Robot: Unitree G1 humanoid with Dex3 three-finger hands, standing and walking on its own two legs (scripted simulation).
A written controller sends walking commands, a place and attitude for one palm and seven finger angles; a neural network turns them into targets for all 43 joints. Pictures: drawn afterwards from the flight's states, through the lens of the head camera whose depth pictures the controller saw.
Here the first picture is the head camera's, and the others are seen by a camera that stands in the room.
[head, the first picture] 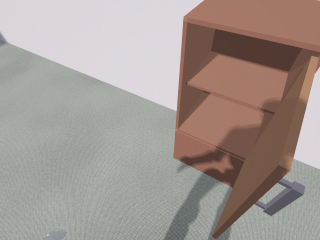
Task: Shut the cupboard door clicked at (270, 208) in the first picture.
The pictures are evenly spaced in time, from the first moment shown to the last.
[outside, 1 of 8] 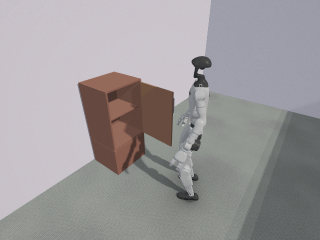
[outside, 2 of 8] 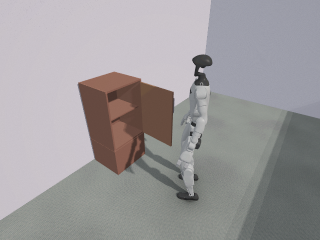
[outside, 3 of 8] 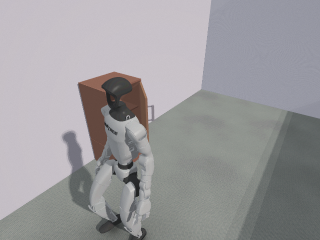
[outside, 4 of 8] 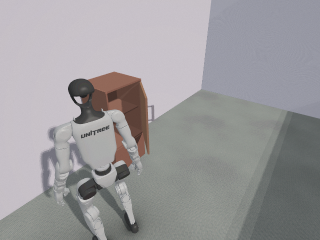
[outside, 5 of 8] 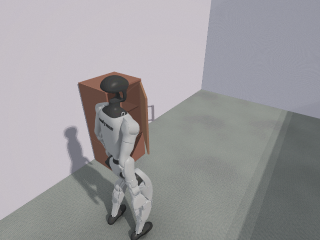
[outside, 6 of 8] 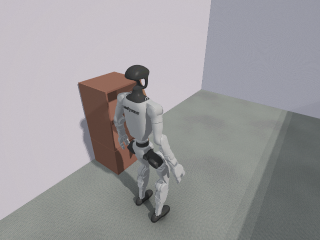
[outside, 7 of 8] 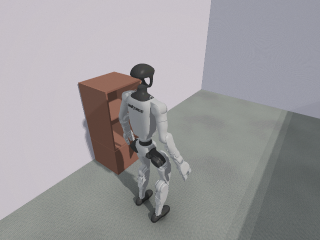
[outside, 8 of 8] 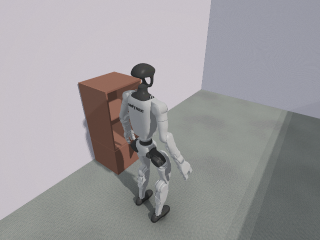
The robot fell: no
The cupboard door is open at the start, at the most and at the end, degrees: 86 86 49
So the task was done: no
